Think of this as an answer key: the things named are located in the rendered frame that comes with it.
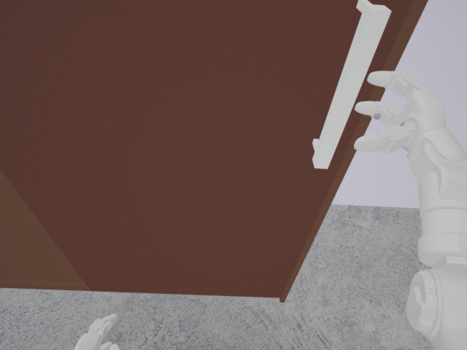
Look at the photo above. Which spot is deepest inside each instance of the handle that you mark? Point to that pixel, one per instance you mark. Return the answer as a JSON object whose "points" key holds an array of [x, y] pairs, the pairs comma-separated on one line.
{"points": [[372, 23]]}

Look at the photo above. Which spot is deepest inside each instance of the robot left hand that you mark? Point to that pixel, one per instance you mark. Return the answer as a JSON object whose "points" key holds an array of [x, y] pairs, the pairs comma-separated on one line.
{"points": [[96, 333]]}

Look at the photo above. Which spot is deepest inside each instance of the wardrobe door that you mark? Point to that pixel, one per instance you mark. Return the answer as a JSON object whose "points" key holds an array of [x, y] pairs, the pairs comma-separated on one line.
{"points": [[166, 145], [27, 252]]}

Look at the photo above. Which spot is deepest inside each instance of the right robot upper arm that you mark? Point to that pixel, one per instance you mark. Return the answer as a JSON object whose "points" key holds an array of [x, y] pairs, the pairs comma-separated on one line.
{"points": [[437, 307]]}

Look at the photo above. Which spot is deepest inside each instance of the robot right hand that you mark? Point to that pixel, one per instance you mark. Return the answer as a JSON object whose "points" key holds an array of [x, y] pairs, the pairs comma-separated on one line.
{"points": [[422, 112]]}

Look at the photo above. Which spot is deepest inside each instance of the right robot forearm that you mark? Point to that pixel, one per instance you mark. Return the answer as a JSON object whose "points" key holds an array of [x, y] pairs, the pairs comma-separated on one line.
{"points": [[439, 164]]}

